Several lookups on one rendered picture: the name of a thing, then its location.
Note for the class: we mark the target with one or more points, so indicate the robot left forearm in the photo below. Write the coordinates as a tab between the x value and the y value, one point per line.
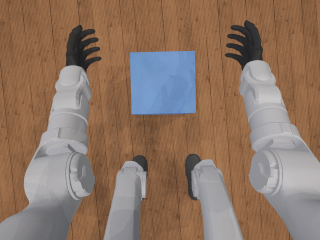
68	119

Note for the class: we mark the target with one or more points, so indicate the robot right hand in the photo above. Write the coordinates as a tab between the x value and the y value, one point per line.
251	49

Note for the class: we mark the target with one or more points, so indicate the robot right upper arm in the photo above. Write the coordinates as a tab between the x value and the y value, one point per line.
290	181

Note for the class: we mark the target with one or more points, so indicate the robot left hand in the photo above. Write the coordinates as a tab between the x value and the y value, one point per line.
76	55

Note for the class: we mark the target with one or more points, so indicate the carton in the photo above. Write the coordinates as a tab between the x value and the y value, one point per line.
163	82

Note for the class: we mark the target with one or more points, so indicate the robot right forearm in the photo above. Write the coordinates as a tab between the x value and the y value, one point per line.
266	112

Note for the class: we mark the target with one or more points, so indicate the right robot foot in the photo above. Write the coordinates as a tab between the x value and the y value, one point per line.
190	163

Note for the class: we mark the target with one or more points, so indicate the left robot shin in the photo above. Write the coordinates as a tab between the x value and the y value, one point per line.
128	164

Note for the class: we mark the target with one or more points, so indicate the robot left upper arm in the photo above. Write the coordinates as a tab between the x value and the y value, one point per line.
55	186

